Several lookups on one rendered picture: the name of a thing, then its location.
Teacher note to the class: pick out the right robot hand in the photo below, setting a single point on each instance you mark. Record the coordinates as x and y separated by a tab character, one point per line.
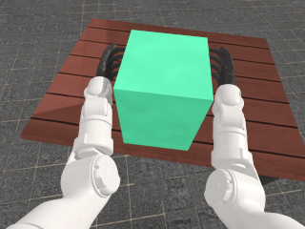
226	73

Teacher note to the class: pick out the left robot forearm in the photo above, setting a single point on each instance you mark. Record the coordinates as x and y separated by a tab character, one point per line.
95	126

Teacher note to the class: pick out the table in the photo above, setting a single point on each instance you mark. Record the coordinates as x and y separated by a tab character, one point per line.
273	138

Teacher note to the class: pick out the right robot forearm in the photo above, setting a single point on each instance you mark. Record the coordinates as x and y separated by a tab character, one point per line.
230	145

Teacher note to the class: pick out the left robot upper arm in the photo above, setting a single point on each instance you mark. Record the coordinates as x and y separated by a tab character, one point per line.
86	184

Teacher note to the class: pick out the right robot upper arm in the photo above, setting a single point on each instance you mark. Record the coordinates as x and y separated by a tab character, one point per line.
239	201

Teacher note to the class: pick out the carton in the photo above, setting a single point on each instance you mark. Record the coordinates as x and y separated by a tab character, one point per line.
163	89

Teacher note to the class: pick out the left robot hand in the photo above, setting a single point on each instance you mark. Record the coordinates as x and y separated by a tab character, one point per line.
106	66

